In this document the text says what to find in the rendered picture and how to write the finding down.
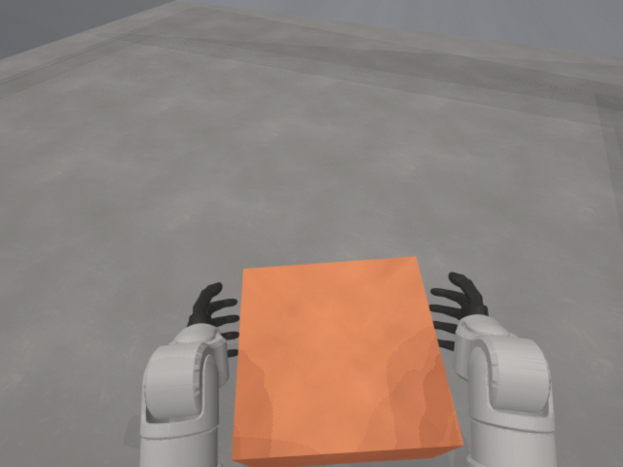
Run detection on robot left forearm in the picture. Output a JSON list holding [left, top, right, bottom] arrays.
[[139, 323, 229, 467]]

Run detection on left robot hand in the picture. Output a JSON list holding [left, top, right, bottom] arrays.
[[187, 282, 239, 357]]

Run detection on carton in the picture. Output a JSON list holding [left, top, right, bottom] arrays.
[[232, 257, 464, 467]]

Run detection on robot right forearm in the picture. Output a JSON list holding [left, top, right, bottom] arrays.
[[453, 314, 558, 467]]

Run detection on right robot hand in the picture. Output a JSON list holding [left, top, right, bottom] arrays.
[[429, 272, 489, 351]]

